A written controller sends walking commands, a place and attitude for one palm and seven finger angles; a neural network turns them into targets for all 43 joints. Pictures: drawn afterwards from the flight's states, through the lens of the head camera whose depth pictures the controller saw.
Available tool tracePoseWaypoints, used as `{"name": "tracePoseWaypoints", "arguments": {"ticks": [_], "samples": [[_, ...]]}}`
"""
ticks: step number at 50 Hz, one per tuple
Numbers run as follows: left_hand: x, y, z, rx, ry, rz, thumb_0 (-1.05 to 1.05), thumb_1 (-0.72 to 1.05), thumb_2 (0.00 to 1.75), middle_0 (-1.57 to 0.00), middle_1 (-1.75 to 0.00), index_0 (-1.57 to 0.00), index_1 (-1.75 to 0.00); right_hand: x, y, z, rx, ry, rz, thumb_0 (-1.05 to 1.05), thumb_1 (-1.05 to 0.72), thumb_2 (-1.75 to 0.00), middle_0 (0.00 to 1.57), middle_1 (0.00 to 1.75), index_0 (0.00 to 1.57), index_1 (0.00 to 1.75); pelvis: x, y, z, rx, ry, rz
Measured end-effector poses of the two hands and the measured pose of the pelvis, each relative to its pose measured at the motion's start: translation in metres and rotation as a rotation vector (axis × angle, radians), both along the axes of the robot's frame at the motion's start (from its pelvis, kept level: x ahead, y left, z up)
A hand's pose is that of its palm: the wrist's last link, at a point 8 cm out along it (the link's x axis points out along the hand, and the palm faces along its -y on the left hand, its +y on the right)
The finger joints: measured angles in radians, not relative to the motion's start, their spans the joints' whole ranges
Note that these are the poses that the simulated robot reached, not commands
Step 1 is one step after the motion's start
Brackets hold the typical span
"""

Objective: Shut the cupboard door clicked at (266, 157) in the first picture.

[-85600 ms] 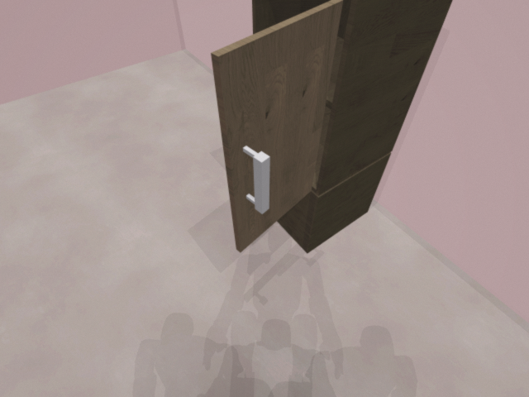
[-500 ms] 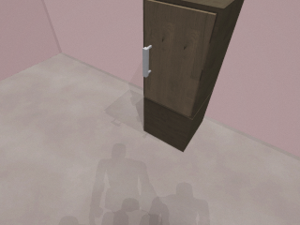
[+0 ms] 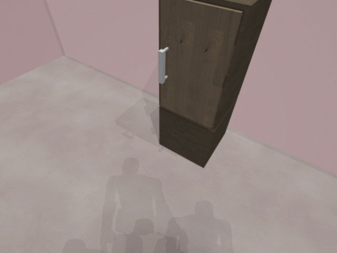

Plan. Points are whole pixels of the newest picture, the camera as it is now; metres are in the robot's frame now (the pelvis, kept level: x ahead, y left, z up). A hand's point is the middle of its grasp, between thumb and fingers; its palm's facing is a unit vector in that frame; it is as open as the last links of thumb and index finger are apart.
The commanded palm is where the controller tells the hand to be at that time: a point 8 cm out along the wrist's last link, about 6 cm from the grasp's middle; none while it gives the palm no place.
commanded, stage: look to check the result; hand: left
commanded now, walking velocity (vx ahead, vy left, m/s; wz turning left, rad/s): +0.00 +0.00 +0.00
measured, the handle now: (164, 65) +0.95 +0.07 -0.05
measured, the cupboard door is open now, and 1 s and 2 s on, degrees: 0 0 0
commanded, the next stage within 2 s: stand and wait in 0.32 s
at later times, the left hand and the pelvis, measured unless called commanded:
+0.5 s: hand out of the picture +0.00 +0.17 -0.18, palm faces +0.02 -0.98 -0.19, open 7.4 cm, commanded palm none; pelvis +0.01 +0.00 +0.00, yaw +0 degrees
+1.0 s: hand out of the picture +0.03 +0.19 -0.17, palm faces +0.01 -0.97 -0.23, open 7.4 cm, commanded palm none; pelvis +0.02 -0.01 +0.00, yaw +0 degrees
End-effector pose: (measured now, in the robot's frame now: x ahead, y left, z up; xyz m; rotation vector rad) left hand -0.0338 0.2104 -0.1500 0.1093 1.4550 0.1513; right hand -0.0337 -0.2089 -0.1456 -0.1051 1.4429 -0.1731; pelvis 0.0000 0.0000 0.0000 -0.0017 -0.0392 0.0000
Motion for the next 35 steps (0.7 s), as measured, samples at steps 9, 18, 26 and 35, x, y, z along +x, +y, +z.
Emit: {"name": "tracePoseWaypoints", "arguments": {"ticks": [9,18,26,35], "samples": [[0.007,0.008,0.002,0.018,-0.009,-0.012,0.01,0.91,0.89,-0.19,-0.3,-0.2,-0.3,0.0,-0.003,0.0,-0.003,0.004,-0.002,0.01,-0.91,-0.9,0.2,0.3,0.2,0.3,0.001,0.0,0.0,0.0,0.002,-0.003],[0.018,0.008,0.003,0.02,-0.028,-0.018,0.01,0.91,0.89,-0.2,-0.3,-0.2,-0.3,0.012,-0.01,0.001,-0.015,-0.017,0.007,0.01,-0.91,-0.9,0.2,0.3,0.2,0.3,0.003,-0.001,0.001,0.002,0.002,-0.003],[0.028,0.01,0.004,0.024,-0.046,-0.025,0.01,0.91,0.89,-0.2,-0.3,-0.2,-0.3,0.027,-0.018,0.003,-0.031,-0.048,0.019,0.01,-0.91,-0.9,0.2,0.3,0.2,0.3,0.006,-0.003,0.001,0.002,-0.002,-0.003],[0.038,0.015,0.007,0.041,-0.054,-0.031,0.01,0.91,0.89,-0.2,-0.3,-0.2,-0.3,0.041,-0.029,0.005,-0.045,-0.059,0.036,0.01,-0.91,-0.9,0.2,0.3,0.2,0.3,0.009,-0.005,0.002,0.002,0.001,0.001]]}}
